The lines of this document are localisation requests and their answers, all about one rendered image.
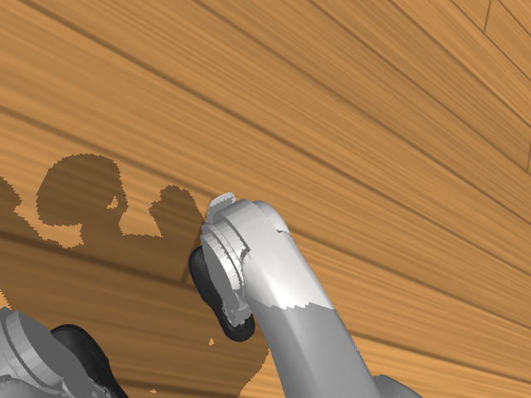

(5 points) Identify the left robot foot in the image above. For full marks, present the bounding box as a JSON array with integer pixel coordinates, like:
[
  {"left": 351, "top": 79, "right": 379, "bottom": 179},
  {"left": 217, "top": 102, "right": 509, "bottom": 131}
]
[{"left": 50, "top": 324, "right": 129, "bottom": 398}]

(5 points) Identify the right robot hand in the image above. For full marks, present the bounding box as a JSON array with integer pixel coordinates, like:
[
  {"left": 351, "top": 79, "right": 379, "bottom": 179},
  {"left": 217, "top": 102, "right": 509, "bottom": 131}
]
[{"left": 372, "top": 375, "right": 423, "bottom": 398}]

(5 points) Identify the right robot foot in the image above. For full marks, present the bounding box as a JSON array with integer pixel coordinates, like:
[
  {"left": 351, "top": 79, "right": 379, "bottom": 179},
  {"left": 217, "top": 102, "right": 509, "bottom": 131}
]
[{"left": 188, "top": 246, "right": 255, "bottom": 342}]

